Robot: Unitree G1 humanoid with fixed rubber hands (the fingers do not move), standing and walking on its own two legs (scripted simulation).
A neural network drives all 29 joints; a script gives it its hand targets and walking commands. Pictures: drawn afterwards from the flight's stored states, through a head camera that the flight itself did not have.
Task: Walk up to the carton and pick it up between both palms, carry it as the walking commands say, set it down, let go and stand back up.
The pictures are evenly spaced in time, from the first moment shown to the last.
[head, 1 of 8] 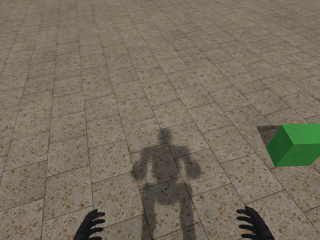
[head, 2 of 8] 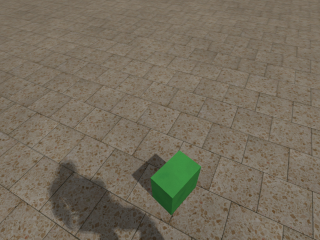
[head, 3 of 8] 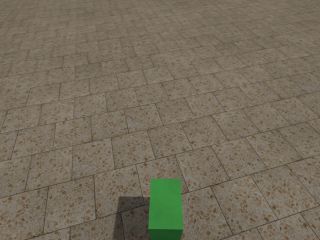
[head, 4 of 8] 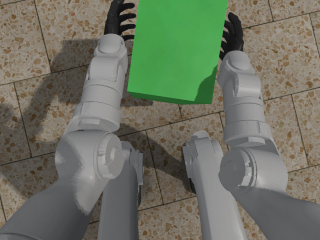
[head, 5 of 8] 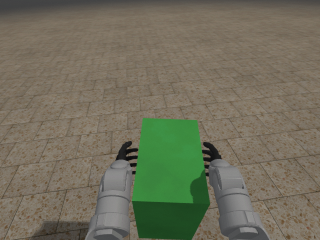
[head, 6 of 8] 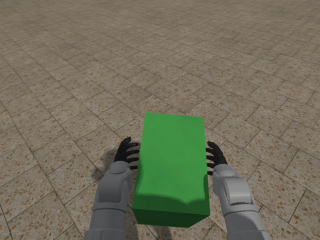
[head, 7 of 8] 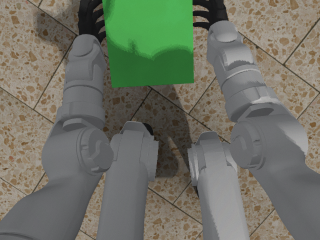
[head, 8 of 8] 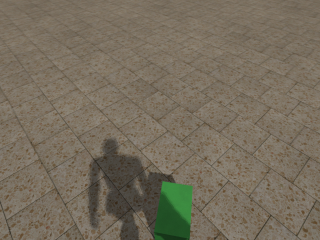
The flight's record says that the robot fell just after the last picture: no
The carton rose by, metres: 0.66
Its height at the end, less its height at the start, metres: +0.00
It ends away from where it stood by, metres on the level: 1.26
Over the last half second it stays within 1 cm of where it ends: yes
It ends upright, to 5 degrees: yes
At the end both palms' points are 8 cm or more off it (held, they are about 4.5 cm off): yes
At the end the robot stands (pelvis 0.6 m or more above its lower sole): yes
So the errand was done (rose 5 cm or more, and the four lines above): yes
